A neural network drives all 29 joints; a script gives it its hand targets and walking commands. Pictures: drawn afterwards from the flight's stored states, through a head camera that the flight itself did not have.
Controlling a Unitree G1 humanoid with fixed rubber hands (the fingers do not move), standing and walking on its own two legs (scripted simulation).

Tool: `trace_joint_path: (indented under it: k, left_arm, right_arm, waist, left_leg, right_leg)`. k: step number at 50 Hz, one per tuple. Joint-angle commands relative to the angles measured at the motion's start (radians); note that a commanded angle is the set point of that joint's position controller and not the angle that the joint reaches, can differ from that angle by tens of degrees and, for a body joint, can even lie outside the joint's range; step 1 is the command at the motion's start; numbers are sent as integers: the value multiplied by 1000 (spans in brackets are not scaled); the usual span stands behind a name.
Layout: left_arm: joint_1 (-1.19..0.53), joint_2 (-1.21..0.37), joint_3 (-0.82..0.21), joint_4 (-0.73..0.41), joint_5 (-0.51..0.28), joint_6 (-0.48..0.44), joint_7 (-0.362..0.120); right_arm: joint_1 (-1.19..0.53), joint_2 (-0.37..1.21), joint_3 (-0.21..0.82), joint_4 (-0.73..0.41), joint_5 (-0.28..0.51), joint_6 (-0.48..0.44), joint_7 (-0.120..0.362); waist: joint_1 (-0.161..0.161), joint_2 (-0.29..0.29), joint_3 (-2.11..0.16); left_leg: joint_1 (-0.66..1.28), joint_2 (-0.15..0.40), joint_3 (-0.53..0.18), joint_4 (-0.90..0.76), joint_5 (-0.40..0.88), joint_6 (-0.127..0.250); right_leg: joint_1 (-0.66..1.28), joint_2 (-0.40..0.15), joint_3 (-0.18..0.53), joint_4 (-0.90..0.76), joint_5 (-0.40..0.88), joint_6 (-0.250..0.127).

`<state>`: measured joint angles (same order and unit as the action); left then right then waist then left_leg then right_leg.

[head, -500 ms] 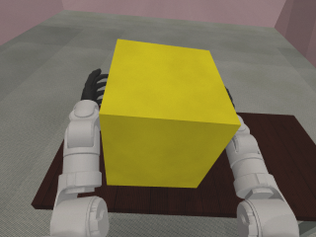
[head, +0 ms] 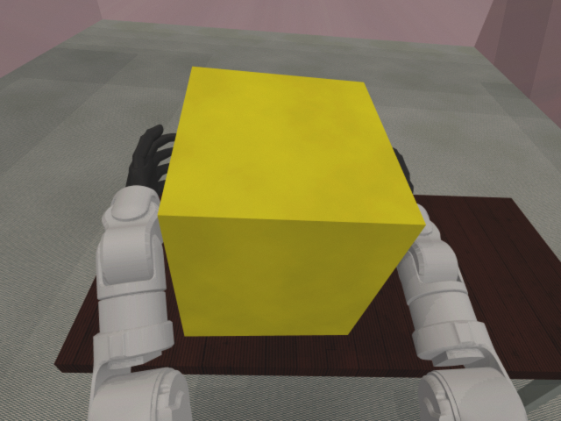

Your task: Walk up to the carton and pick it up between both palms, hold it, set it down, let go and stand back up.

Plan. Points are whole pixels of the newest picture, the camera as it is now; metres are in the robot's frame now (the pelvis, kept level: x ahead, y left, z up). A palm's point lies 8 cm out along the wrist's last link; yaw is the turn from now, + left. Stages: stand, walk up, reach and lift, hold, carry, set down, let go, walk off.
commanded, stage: hold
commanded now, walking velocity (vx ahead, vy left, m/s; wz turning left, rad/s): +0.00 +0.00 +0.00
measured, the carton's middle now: (274, 208) +0.37 +0.00 +0.15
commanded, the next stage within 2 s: none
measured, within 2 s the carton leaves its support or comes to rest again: neither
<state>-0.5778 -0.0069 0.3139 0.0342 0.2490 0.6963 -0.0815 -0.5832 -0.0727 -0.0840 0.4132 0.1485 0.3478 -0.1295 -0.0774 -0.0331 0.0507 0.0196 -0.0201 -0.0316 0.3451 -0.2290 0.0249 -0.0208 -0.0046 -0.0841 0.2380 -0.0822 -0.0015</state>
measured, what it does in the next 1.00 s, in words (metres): stands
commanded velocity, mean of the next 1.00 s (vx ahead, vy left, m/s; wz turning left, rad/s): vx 0.00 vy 0.00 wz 0.00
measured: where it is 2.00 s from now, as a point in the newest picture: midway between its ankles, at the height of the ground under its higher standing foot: outside the picture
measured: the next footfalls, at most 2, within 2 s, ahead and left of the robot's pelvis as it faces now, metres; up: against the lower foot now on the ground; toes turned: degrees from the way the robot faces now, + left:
none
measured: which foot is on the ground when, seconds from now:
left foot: down 0.00-1.00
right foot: down 0.00-1.00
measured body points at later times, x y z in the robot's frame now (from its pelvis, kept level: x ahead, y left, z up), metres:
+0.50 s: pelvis +0.03 -0.02 +0.00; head +0.00 +0.00 +0.45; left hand +0.39 +0.17 +0.18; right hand +0.40 -0.17 +0.17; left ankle -0.02 +0.10 -0.75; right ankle +0.04 -0.12 -0.75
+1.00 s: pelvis -0.01 +0.00 +0.00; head -0.04 +0.03 +0.45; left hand +0.38 +0.17 +0.19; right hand +0.37 -0.17 +0.17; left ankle -0.02 +0.10 -0.75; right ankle +0.04 -0.12 -0.75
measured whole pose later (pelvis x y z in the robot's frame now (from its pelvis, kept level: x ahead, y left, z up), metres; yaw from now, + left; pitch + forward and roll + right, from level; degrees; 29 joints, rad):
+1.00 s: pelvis -0.01 +0.00 +0.00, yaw -1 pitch -7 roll +0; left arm -0.65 0.00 0.30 0.16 0.27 0.70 -0.05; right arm -0.64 -0.06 -0.17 0.54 0.07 0.30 -0.05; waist -0.03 -0.06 0.04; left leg -0.01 -0.03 0.00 0.36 -0.23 0.03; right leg -0.09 -0.01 -0.06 0.33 -0.13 0.00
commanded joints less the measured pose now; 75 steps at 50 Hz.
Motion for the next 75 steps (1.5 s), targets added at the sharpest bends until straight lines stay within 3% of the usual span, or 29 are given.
trace_joint_path:
  k: [1,3,6,7,10,13,16,19,22,23,27,31,33,37,42,47,50,52,55,57,59,60,62,68,70,75]
  left_arm:
    - [-525,-472,-455,52,-86,-21,-103]
    - [-556,-477,-444,99,-86,-32,-88]
    - [-626,-486,-436,157,-90,-45,-60]
    - [-629,-485,-443,169,-93,-49,-52]
    - [-624,-493,-447,175,-110,-55,-34]
    - [-523,-493,-439,177,-105,-37,-50]
    - [-433,-475,-426,107,-97,-12,-93]
    - [-369,-423,-383,43,-65,21,-136]
    - [-394,-400,-398,-55,-67,30,-163]
    - [-407,-394,-408,-109,-77,27,-162]
    - [-437,-413,-544,-318,-153,-16,-138]
    - [-390,-400,-567,-258,-153,-7,-120]
    - [-343,-410,-542,-206,-134,14,-123]
    - [-326,-422,-468,-120,-93,43,-143]
    - [-449,-453,-446,-38,-81,27,-129]
    - [-637,-457,-469,90,-95,-32,-74]
    - [-689,-498,-511,93,-122,-65,-33]
    - [-636,-502,-504,125,-125,-64,-21]
    - [-519,-480,-442,185,-109,-35,-47]
    - [-431,-464,-394,166,-88,-21,-83]
    - [-369,-443,-359,130,-69,-10,-120]
    - [-371,-430,-338,117,-62,-6,-137]
    - [-385,-396,-337,55,-56,-2,-157]
    - [-477,-398,-489,-233,-143,-62,-144]
    - [-464,-409,-529,-245,-150,-65,-134]
    - [-399,-390,-489,-149,-101,-12,-145]
  right_arm:
    - [-759,469,329,-212,29,-99,125]
    - [-809,471,302,-176,4,-114,147]
    - [-880,458,261,-115,-17,-144,176]
    - [-881,457,250,-113,-22,-153,177]
    - [-901,468,249,-79,-4,-158,173]
    - [-792,477,278,-68,21,-131,140]
    - [-723,510,363,-154,71,-95,93]
    - [-682,535,429,-248,101,-56,50]
    - [-652,553,472,-302,124,-36,28]
    - [-659,556,490,-336,141,-40,25]
    - [-664,575,570,-525,187,-63,12]
    - [-589,517,516,-481,134,-49,23]
    - [-529,474,468,-407,113,-35,42]
    - [-511,418,392,-317,75,-25,72]
    - [-661,440,331,-242,37,-65,121]
    - [-836,460,232,-118,-36,-135,196]
    - [-887,468,228,-108,-39,-174,211]
    - [-868,470,244,-88,-18,-172,199]
    - [-789,474,275,-47,-3,-133,157]
    - [-712,504,321,-57,25,-108,128]
    - [-669,537,390,-137,48,-88,94]
    - [-676,555,410,-166,57,-77,77]
    - [-668,575,456,-230,78,-61,49]
    - [-683,621,566,-456,155,-92,15]
    - [-658,606,570,-469,144,-93,12]
    - [-517,482,435,-287,78,-51,38]
  waist:
    - [18,70,-272]
    - [36,46,-289]
    - [62,59,-294]
    - [52,64,-303]
    - [55,41,-337]
    - [11,45,-318]
    - [-10,42,-329]
    - [-1,8,-307]
    - [1,8,-315]
    - [14,13,-352]
    - [11,31,-502]
    - [-4,34,-376]
    - [-22,49,-282]
    - [-27,42,-198]
    - [13,60,-213]
    - [49,108,-237]
    - [57,136,-357]
    - [54,99,-389]
    - [21,47,-314]
    - [12,11,-284]
    - [14,-23,-300]
    - [17,-39,-312]
    - [25,-63,-334]
    - [31,-14,-504]
    - [29,4,-468]
    - [-14,60,-219]
  left_leg:
    - [-186,20,19,-113,87,-61]
    - [-171,56,-2,-122,7,-60]
    - [-217,79,-29,-160,-127,-42]
    - [-222,72,-36,-156,-125,-43]
    - [-164,49,-28,-131,-30,-41]
    - [-138,7,20,-79,198,-54]
    - [-114,-33,37,-37,393,-64]
    - [-173,-60,37,-52,339,-46]
    - [-190,-59,37,-61,305,-40]
    - [-183,-58,37,-56,329,-47]
    - [-117,-69,22,-9,457,-79]
    - [-86,-42,23,-28,424,-84]
    - [-91,-20,24,-42,396,-88]
    - [-108,-6,38,-81,310,-83]
    - [-152,33,27,-114,132,-79]
    - [-273,89,-33,-188,-207,-40]
    - [-227,97,-60,-174,-144,-46]
    - [-162,58,-34,-118,29,-56]
    - [-142,1,25,-79,197,-52]
    - [-149,-20,40,-80,269,-40]
    - [-164,-45,46,-68,330,-35]
    - [-183,-62,52,-72,297,-30]
    - [-195,-65,47,-80,263,-24]
    - [-149,-70,30,-37,347,-40]
    - [-155,-72,26,-30,361,-50]
    - [-128,-29,44,-74,264,-63]
  right_leg:
    - [208,37,-1,36,-33,-11]
    - [181,26,-13,59,-96,-8]
    - [167,25,-8,81,-153,-1]
    - [156,24,-8,82,-143,-6]
    - [156,26,-3,60,-102,-9]
    - [214,29,13,31,54,-11]
    - [343,32,29,53,343,6]
    - [459,9,58,91,518,33]
    - [466,10,51,100,521,38]
    - [486,14,50,109,541,40]
    - [507,22,47,153,671,43]
    - [351,38,17,102,411,29]
    - [276,42,6,67,289,8]
    - [267,53,3,21,128,-5]
    - [219,42,3,35,-37,-23]
    - [143,27,-20,121,-166,-6]
    - [138,28,-11,148,-111,-4]
    - [146,25,-1,107,-52,-14]
    - [205,26,16,35,32,-15]
    - [296,20,32,30,193,-1]
    - [412,10,44,67,428,24]
    - [452,0,52,78,481,32]
    - [493,-4,54,101,526,46]
    - [506,0,53,153,639,54]
    - [476,7,49,151,606,59]
    - [291,26,18,51,209,19]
